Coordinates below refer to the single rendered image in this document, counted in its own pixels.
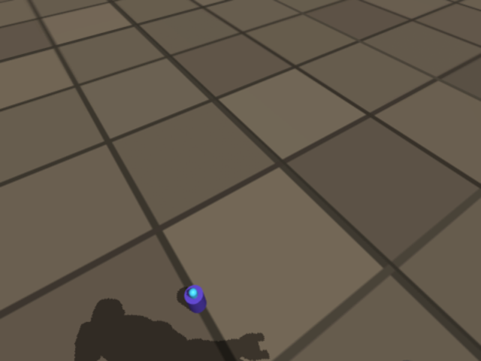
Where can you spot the bottle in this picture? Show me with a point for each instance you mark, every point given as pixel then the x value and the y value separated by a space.
pixel 195 299

